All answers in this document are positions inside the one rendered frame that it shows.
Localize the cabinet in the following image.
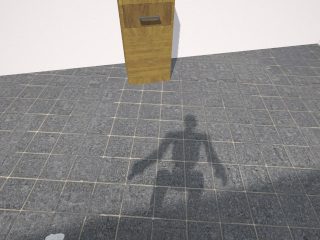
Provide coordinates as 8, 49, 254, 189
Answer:
117, 0, 175, 86

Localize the handle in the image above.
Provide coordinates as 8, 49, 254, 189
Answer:
138, 14, 160, 20

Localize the drawer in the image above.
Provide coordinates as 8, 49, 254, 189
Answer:
122, 2, 172, 28

